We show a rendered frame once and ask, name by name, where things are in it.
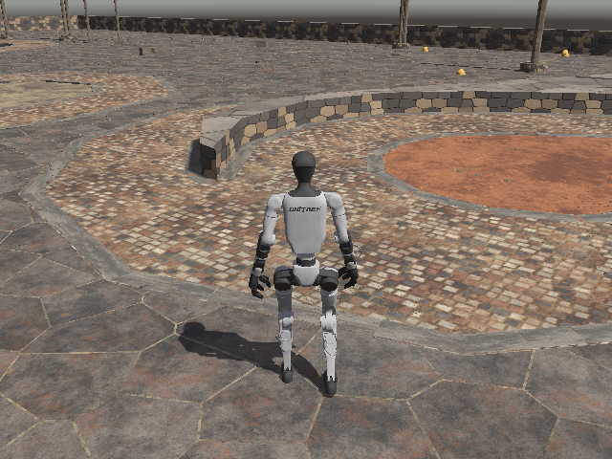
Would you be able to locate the left robot hand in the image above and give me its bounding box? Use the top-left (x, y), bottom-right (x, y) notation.
top-left (249, 273), bottom-right (271, 299)

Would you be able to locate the right robot hand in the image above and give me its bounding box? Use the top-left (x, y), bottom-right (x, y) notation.
top-left (338, 266), bottom-right (359, 289)

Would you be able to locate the robot left upper arm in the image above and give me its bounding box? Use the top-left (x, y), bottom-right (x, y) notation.
top-left (260, 193), bottom-right (285, 247)

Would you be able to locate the right robot forearm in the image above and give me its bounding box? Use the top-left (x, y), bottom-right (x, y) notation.
top-left (339, 230), bottom-right (357, 270)

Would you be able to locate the left robot thigh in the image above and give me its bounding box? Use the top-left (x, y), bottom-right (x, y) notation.
top-left (273, 266), bottom-right (294, 328)

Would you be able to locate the left robot forearm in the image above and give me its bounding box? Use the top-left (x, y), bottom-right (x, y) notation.
top-left (251, 231), bottom-right (271, 276)

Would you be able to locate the robot torso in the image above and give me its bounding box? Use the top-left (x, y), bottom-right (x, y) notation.
top-left (283, 188), bottom-right (327, 287)

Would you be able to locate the robot right upper arm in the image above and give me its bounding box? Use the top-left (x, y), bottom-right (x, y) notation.
top-left (324, 192), bottom-right (349, 244)

